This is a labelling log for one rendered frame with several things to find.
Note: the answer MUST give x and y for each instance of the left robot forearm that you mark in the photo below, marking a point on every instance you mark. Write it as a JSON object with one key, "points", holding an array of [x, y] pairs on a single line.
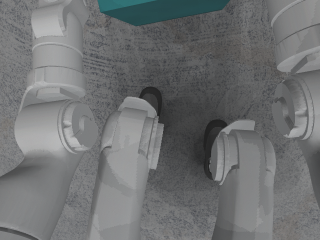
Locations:
{"points": [[57, 52]]}

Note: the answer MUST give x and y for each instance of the right robot forearm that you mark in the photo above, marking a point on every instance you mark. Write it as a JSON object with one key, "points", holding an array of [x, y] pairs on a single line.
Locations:
{"points": [[296, 27]]}

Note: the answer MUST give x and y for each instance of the carton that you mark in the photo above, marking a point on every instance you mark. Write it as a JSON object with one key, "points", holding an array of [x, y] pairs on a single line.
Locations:
{"points": [[142, 12]]}

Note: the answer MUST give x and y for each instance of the right robot shin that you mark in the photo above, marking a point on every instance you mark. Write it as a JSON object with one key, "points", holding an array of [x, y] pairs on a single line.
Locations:
{"points": [[245, 124]]}

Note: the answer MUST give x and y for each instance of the left robot shin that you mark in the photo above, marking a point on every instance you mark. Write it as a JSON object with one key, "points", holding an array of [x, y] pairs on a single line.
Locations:
{"points": [[110, 125]]}

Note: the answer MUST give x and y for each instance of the robot right upper arm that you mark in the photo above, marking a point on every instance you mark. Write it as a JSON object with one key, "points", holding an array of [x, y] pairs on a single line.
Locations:
{"points": [[296, 114]]}

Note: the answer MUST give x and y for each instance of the robot shin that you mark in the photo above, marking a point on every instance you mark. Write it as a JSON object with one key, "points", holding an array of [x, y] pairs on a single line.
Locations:
{"points": [[245, 124], [110, 125]]}

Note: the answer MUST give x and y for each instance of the robot left upper arm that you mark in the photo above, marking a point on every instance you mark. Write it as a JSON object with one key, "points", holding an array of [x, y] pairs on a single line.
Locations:
{"points": [[53, 137]]}

